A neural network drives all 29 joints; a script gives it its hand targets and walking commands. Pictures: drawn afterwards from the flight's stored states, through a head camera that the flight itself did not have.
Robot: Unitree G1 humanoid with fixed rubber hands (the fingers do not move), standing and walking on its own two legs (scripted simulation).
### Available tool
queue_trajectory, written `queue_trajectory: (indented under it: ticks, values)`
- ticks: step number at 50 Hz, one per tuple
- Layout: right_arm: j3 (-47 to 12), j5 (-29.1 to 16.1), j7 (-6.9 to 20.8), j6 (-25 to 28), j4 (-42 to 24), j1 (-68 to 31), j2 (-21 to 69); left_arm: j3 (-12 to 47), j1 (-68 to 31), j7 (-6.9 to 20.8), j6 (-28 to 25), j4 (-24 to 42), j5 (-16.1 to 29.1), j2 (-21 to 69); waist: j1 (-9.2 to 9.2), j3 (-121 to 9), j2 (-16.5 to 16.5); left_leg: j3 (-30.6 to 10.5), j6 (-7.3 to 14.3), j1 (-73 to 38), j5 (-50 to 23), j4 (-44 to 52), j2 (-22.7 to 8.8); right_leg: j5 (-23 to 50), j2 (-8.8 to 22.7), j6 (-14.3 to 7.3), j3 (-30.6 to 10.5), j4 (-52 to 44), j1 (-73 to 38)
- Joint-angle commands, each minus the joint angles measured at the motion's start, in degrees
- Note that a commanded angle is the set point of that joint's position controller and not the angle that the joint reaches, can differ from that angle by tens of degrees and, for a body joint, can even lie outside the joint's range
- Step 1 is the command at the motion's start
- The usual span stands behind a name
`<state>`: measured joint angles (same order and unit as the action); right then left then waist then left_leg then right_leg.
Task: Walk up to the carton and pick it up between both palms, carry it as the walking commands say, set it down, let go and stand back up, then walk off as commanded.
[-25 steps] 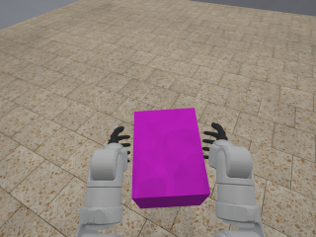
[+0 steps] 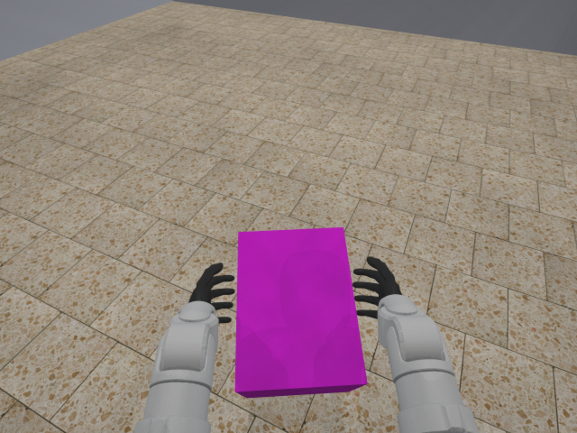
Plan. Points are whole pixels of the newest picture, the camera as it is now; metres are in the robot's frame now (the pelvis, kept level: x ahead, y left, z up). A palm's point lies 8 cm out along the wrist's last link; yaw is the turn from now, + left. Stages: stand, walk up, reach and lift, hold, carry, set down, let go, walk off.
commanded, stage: hold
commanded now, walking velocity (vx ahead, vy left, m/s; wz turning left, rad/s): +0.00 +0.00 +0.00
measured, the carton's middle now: (294, 313) +0.34 +0.02 -0.08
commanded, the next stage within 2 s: set down in 0.14 s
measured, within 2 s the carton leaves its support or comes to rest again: neither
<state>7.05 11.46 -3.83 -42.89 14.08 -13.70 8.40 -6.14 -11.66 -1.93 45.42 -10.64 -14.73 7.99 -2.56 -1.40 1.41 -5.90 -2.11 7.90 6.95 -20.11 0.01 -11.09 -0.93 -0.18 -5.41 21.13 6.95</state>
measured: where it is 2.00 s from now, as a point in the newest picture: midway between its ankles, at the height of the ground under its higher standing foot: outside the picture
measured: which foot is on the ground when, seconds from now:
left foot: down 0.00-1.00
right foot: down 0.00-1.00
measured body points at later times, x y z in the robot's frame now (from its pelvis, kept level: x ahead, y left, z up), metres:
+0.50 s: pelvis -0.04 +0.03 -0.01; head -0.07 +0.04 +0.44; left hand +0.30 +0.16 +0.01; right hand +0.29 -0.11 +0.02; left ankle +0.02 +0.16 -0.75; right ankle +0.01 -0.11 -0.75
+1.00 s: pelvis -0.01 +0.01 -0.03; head +0.12 +0.01 +0.40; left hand +0.34 +0.15 -0.09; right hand +0.34 -0.12 -0.09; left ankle +0.02 +0.16 -0.75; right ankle +0.01 -0.11 -0.75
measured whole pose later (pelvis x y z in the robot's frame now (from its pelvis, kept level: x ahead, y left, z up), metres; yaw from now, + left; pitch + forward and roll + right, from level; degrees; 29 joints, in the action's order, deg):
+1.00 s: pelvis -0.01 +0.01 -0.03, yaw +0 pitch +19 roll +0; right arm 21.4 18.7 -2.0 -14.4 29.1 -25.0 12.0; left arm -20.0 -24.1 -1.9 15.2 -28.7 -19.7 11.6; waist -1.1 -2.8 0.4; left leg -8.2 -3.4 41.7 13.1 -35.4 0.7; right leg -14.5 -2.9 0.6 -5.6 36.5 41.0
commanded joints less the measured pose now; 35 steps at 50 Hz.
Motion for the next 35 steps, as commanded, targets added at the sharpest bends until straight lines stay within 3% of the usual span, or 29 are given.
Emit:
queue_trajectory:
  ticks: [1,2,3,4,5,6,7,8,10,11,12,14,16,17,18,19,20,21,22,23,24,25,26,27,28,29,32,34,35]
  values:
    - [-32.61,-14.27,16.00,2.94,-4.50,-29.61,60.28,25.62,-28.52,13.19,-3.50,6.53,15.25,58.69,-4.89,-16.59,-3.61,2.41,-0.62,-6.13,-15.65,2.07,7.40,19.38,-3.24,0.80,-1.89,-2.76,-9.22]
    - [-31.63,-13.14,16.11,2.29,-3.89,-29.05,57.15,22.89,-24.74,13.43,-2.91,3.29,13.64,56.29,-5.88,-14.10,-0.38,2.82,-0.28,-6.00,-9.87,2.54,7.39,11.16,-3.63,0.73,-1.90,-4.54,-7.93]
    - [-28.96,-11.84,16.25,1.62,-2.03,-28.85,56.74,21.88,-25.63,14.18,-2.77,1.45,13.05,55.14,-4.16,-12.59,1.11,2.66,-0.22,-6.91,-6.14,2.47,7.24,6.38,-3.24,0.91,-1.52,-5.22,-4.66]
    - [-24.75,-9.48,16.25,1.06,3.06,-26.51,54.40,18.65,-23.07,14.46,-1.97,-4.02,10.59,52.22,-3.57,-3.64,0.64,4.11,0.36,-5.37,-0.36,3.39,7.74,0.87,-2.53,0.60,-0.95,-6.60,-0.64]
    - [-22.29,-7.35,16.45,0.84,6.50,-27.19,54.51,15.72,-24.72,15.07,-2.03,-7.36,9.10,51.17,-3.69,-0.93,2.97,4.43,0.84,-5.73,5.52,3.06,8.32,-5.60,-2.70,0.89,-0.48,-7.26,1.58]
    - [-18.50,-5.05,16.35,1.24,8.26,-28.00,52.49,14.72,-29.43,15.93,-2.44,-9.07,9.31,50.75,0.22,0.86,3.54,3.79,1.06,-6.86,9.10,2.72,7.57,-10.17,-3.40,0.37,0.81,-7.21,5.59]
    - [-16.43,-4.29,16.13,1.41,10.90,-28.55,50.91,12.25,-30.49,15.98,-2.51,-10.43,7.92,48.79,-0.83,2.10,0.89,3.31,0.85,-4.79,12.26,2.55,7.86,-14.46,-3.46,-0.56,0.91,-6.65,5.36]
    - [-12.55,-3.95,15.76,2.52,13.01,-30.89,54.48,12.19,-39.15,16.28,-2.98,-15.18,8.99,52.61,4.46,1.40,3.82,2.71,1.77,-5.47,12.73,2.63,5.72,-16.84,-4.42,0.30,2.07,-8.18,5.31]
    - [-13.05,-6.06,16.15,4.37,12.90,-41.02,56.05,12.11,-44.61,16.95,-4.86,-17.84,11.46,57.87,3.51,-2.58,3.71,3.12,1.84,-4.88,13.70,1.58,6.04,-16.68,-3.93,-0.71,2.81,-6.43,4.92]
    - [-11.03,-5.30,16.40,4.72,14.78,-41.71,56.09,12.68,-46.06,17.40,-5.50,-18.91,11.11,59.43,5.88,-3.59,2.33,3.92,1.61,-6.27,14.19,0.87,5.80,-17.07,-3.23,-0.77,1.63,-6.45,5.37]
    - [-12.29,-6.26,16.88,5.30,14.93,-44.13,56.16,13.78,-47.01,17.25,-5.97,-19.02,11.45,62.12,4.34,-5.05,-2.95,3.87,1.49,-4.82,14.08,1.62,5.34,-13.39,-3.14,-1.11,2.41,-4.56,2.50]
    - [-8.35,-4.19,18.17,6.03,19.70,-44.01,55.59,12.43,-51.29,16.84,-7.16,-19.49,11.31,61.80,3.66,-6.37,-3.49,2.32,1.92,-0.99,18.56,3.17,4.28,-13.06,-4.19,-1.04,4.05,-2.03,1.70]
    - [-6.98,-2.70,19.55,7.02,20.61,-48.82,52.81,8.28,-50.76,15.48,-7.26,-23.28,7.88,62.23,1.51,-6.57,-8.21,1.77,1.75,3.39,22.93,5.07,3.01,-11.59,-5.35,-0.59,5.37,1.30,-0.64]
    - [-5.88,-2.72,20.14,7.24,22.38,-49.20,53.00,5.38,-50.08,14.65,-8.06,-24.97,5.83,60.05,-0.62,-5.44,-7.57,0.53,1.97,5.45,25.97,5.62,2.19,-12.64,-5.23,-0.42,4.85,1.90,-0.73]
    - [-5.50,-3.01,20.31,7.95,22.72,-51.76,51.94,4.56,-49.01,14.07,-8.04,-27.21,5.21,59.92,-0.92,-6.92,-7.74,1.28,1.76,3.30,23.35,4.41,2.56,-11.94,-4.88,-0.76,4.46,1.83,-1.80]
    - [-4.50,-2.00,20.09,8.33,24.33,-50.28,51.30,1.69,-47.70,13.56,-9.09,-27.08,3.84,57.51,-2.04,-4.97,-4.68,2.22,2.10,4.10,21.25,2.59,3.15,-12.69,-4.64,-0.31,4.47,1.63,1.59]
    - [-3.17,-1.90,19.76,9.33,24.23,-52.56,50.30,1.86,-47.39,13.55,-9.06,-29.17,2.95,58.35,-0.94,-6.42,-8.04,1.90,1.89,3.09,22.58,2.99,2.74,-13.25,-4.72,-0.32,4.27,2.16,1.47]
    - [-5.19,-2.06,19.59,9.95,21.48,-52.22,51.36,0.83,-43.64,13.28,-9.73,-30.33,2.77,59.09,-2.37,-6.55,-3.04,2.11,2.13,2.50,18.41,3.00,2.83,-11.03,-4.69,0.26,4.74,1.55,1.96]
    - [-3.14,-0.87,19.02,10.15,23.14,-49.10,50.17,0.45,-44.05,13.41,-10.31,-28.80,2.19,57.99,-0.42,-5.67,-4.18,3.10,1.57,3.73,14.93,1.38,3.89,-9.55,-4.05,-0.41,3.98,0.32,2.30]
    - [-2.64,0.29,18.73,10.53,22.78,-50.15,48.66,-1.91,-44.67,13.56,-11.22,-28.91,1.58,56.21,-0.12,-7.07,-0.22,2.38,1.96,0.47,16.92,1.04,3.30,-12.17,-4.23,-0.20,4.12,0.42,5.75]
    - [-0.82,1.93,18.22,11.12,23.34,-50.47,48.41,-0.65,-48.49,13.43,-11.97,-27.29,1.79,57.44,1.95,-7.25,-3.35,2.15,2.04,0.91,19.14,0.76,2.87,-12.34,-4.52,-0.79,4.21,1.82,6.51]
    - [-1.21,1.43,18.32,11.54,24.12,-49.85,50.43,-0.08,-47.69,13.43,-12.30,-28.02,2.07,57.72,1.27,-7.93,-2.44,2.37,2.04,-0.07,17.66,0.54,3.48,-12.72,-4.43,-0.77,3.95,1.22,6.18]
    - [-0.87,1.43,18.55,12.58,23.67,-49.52,49.76,0.72,-48.44,13.38,-13.03,-26.59,1.91,58.53,2.11,-9.47,-4.73,2.70,1.35,0.16,16.25,-0.04,3.73,-11.19,-4.24,-0.95,3.80,2.25,6.76]
    - [-1.24,2.88,18.33,13.13,23.08,-49.10,49.55,2.30,-49.68,13.47,-14.04,-25.18,2.84,61.00,3.75,-10.81,-2.56,2.55,1.48,-0.15,14.00,-0.61,3.47,-9.61,-4.82,-0.83,3.78,2.20,8.75]
    - [-0.37,2.69,18.16,13.72,24.48,-47.96,48.68,0.64,-49.43,13.59,-14.47,-25.57,1.63,57.73,1.95,-8.72,-3.41,3.60,1.27,2.58,11.79,-2.23,4.46,-10.16,-3.86,-1.11,3.20,1.95,9.99]
    - [0.03,3.50,17.48,14.19,24.08,-47.79,48.07,0.96,-49.44,13.47,-15.08,-26.61,1.49,57.61,4.15,-9.11,-2.69,3.51,1.76,0.92,11.58,-3.15,4.35,-9.62,-3.69,-1.25,3.50,2.21,11.32]
    - [-1.66,4.19,16.61,16.31,22.45,-45.61,50.82,-0.63,-45.11,13.07,-18.57,-27.42,-0.88,54.75,1.79,-12.70,0.09,3.64,1.90,5.97,8.47,-5.36,4.68,-6.16,-4.40,-0.26,3.77,4.49,10.05]
    - [-4.34,3.80,16.16,18.14,20.87,-44.12,51.79,0.51,-41.15,13.07,-20.63,-26.96,-1.18,55.18,1.02,-15.50,1.19,3.65,2.23,7.84,0.67,-6.92,5.33,1.07,-4.86,0.25,3.32,5.31,10.66]
    - [-3.65,3.01,15.84,18.80,22.62,-41.70,52.21,2.18,-40.03,13.26,-21.20,-27.66,-1.32,55.71,1.89,-16.57,-2.42,4.22,2.08,8.23,0.21,-7.71,6.16,2.98,-4.29,0.15,2.25,5.71,9.47]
